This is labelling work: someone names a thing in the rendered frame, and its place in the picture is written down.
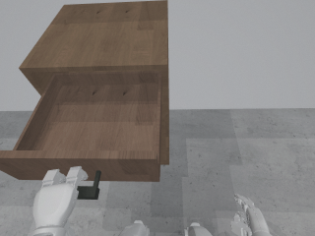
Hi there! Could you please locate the robot right hand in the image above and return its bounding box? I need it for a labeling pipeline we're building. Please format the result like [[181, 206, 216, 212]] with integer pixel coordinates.
[[230, 194, 270, 236]]

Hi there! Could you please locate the robot right shin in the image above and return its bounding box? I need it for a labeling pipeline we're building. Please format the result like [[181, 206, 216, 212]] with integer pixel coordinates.
[[190, 222, 200, 226]]

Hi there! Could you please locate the robot left forearm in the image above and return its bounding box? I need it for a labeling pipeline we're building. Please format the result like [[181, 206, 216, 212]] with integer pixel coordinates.
[[31, 225, 66, 236]]

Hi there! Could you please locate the cabinet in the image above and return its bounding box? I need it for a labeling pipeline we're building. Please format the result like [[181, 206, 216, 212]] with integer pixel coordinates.
[[19, 0, 169, 165]]

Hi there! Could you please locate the drawer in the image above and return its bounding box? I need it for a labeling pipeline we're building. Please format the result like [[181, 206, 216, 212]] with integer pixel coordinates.
[[0, 71, 162, 182]]

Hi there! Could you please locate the handle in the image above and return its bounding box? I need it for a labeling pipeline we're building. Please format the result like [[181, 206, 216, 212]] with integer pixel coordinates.
[[77, 170, 101, 200]]

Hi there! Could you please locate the robot left hand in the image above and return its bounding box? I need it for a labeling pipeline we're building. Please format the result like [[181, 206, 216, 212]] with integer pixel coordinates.
[[32, 166, 89, 236]]

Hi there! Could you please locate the robot left thigh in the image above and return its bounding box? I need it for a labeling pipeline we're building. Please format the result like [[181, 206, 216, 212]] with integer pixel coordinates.
[[118, 223, 150, 236]]

